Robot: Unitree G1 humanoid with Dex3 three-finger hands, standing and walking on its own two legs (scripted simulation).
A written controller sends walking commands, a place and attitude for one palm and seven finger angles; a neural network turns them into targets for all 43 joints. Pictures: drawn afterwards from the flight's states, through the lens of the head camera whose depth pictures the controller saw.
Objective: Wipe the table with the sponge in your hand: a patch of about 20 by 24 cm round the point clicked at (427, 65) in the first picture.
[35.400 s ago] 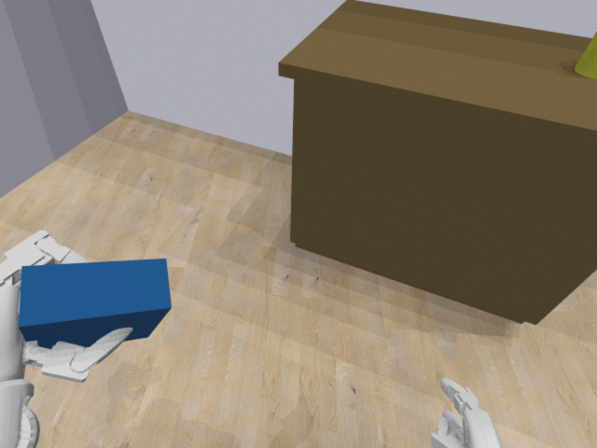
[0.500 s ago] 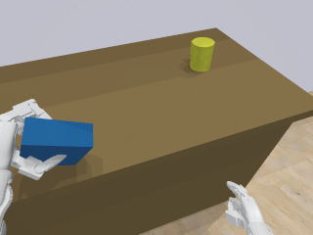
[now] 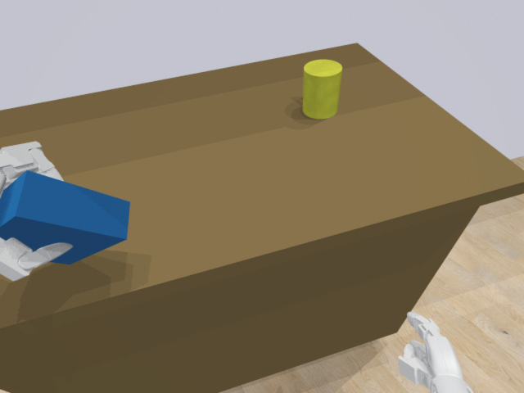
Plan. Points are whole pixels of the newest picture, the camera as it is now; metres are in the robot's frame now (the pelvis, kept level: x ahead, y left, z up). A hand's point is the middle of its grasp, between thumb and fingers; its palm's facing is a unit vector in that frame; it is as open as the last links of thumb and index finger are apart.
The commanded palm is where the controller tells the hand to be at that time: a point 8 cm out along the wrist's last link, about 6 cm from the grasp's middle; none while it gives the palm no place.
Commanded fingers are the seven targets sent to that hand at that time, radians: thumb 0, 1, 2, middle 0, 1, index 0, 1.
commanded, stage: turn the palm down, sponge in hand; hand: left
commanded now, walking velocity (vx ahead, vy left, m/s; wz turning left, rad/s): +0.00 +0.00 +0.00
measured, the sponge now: (67, 228) +0.25 +0.26 +0.19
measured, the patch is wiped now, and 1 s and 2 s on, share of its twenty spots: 0.00 0.00 0.00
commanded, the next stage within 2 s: move the sponge above the wiping area in 1.40 s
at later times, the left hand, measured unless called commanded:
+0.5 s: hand out of the picture +0.23 +0.35 +0.26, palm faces +0.38 -0.24 -0.89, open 9.1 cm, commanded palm +0.18 +0.35 +0.30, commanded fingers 0.00 0.10 1.30 -1.20 -1.60 -1.20 -1.60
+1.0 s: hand out of the picture +0.26 +0.35 +0.28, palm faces +0.36 -0.10 -0.93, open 9.1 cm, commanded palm +0.19 +0.34 +0.32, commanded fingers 0.00 0.10 1.30 -1.20 -1.60 -1.20 -1.60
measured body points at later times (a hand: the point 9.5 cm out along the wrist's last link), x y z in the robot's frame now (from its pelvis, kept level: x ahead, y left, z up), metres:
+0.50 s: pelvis -0.01 +0.06 +0.01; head -0.03 +0.03 +0.46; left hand +0.21 +0.36 +0.30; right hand +0.25 -0.13 -0.05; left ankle -0.02 +0.14 -0.72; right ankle +0.03 -0.03 -0.72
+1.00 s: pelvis +0.00 +0.06 +0.02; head +0.00 +0.02 +0.47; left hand +0.23 +0.35 +0.32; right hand +0.26 -0.11 -0.05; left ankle -0.02 +0.14 -0.72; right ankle +0.04 -0.03 -0.72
